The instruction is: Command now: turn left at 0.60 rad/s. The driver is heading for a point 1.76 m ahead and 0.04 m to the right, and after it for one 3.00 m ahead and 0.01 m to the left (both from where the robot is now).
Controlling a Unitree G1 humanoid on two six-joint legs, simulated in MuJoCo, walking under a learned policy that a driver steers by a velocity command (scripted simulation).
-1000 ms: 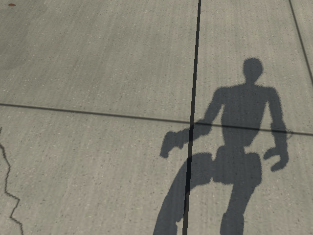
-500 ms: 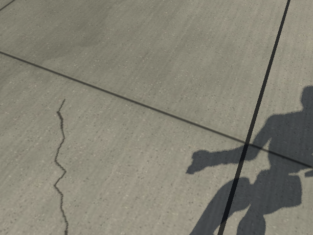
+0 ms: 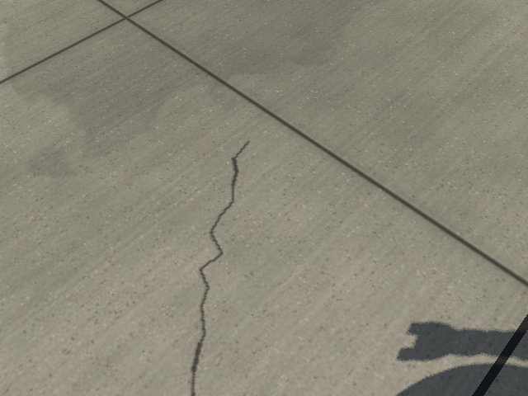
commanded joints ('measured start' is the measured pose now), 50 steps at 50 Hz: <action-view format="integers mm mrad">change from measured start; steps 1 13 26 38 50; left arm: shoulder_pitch -25 -46 33 -9 16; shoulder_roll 188 112 140 86 65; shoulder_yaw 50 29 18 -26 -37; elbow -50 -81 -95 -95 -70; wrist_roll -26 12 38 25 20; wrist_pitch -16 -16 -50 -58 -50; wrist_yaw -4 10 -25 -26 -23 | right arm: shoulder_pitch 58 -3 1 3 39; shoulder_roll -107 -167 -78 -69 -50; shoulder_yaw -43 -35 8 5 10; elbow -62 -85 -53 7 52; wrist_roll -2 -17 -30 -39 -36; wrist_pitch -9 -63 -52 -53 -66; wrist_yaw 5 -39 -26 -20 -38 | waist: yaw -39 -17 -18 -15 -11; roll -151 132 18 -22 19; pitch -141 -163 -174 -95 -88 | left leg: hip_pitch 150 264 77 172 171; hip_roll -47 145 15 -23 -18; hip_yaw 60 -346 -364 -186 -198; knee -254 -372 -184 -249 -255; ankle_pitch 160 471 191 247 279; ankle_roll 70 290 148 76 69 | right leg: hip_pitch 68 -367 108 -19 -7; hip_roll -199 79 -58 13 41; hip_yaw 100 185 286 216 183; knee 21 536 -100 -34 -1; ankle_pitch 348 -84 307 63 104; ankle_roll -150 61 -50 -61 -49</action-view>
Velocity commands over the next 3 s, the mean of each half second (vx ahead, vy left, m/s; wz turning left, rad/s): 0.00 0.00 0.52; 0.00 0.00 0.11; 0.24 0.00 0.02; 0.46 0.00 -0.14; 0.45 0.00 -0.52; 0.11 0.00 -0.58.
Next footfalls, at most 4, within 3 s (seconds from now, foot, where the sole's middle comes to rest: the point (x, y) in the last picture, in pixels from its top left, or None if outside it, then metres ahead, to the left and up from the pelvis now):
0.04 left None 0.04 0.14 -0.78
0.52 right None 0.09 -0.10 -0.78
1.72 right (276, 392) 0.45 0.01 -0.78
2.24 left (181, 303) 0.67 0.26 -0.78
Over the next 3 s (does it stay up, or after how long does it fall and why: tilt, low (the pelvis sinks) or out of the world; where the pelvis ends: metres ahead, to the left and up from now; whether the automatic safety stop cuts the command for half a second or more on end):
stays up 0.76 0.11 0.00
